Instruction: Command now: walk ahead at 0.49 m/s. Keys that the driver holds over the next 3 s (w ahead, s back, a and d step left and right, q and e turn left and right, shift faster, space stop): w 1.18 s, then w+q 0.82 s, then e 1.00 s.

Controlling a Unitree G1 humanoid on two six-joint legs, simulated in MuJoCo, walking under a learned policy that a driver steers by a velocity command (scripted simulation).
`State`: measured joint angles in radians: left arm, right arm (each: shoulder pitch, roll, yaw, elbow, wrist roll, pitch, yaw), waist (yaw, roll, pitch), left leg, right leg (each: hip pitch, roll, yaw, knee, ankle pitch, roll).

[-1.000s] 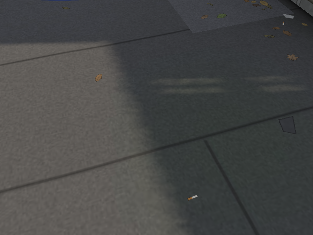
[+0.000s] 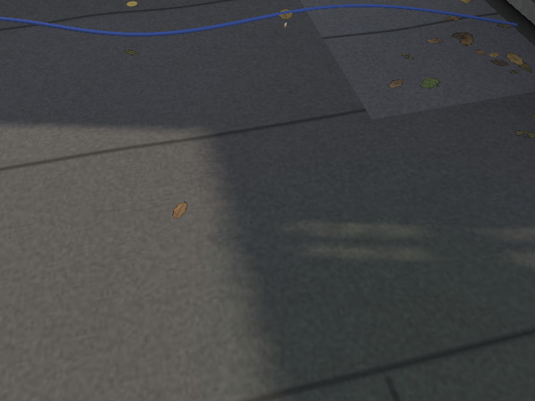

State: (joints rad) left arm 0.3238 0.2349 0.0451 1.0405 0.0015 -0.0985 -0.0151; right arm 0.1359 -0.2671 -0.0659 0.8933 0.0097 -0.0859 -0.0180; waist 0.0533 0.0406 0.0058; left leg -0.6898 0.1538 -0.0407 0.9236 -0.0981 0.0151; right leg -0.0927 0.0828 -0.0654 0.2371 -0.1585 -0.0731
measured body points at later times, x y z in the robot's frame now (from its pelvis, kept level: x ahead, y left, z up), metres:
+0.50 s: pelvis +0.29 +0.08 +0.00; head +0.31 +0.09 +0.45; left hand +0.41 +0.34 -0.13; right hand +0.31 -0.19 -0.13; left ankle +0.29 +0.16 -0.75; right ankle +0.38 -0.10 -0.67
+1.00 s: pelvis +0.58 +0.00 +0.00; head +0.60 -0.01 +0.45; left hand +0.63 +0.27 -0.13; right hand +0.68 -0.27 -0.14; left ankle +0.59 +0.17 -0.66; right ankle +0.60 -0.08 -0.75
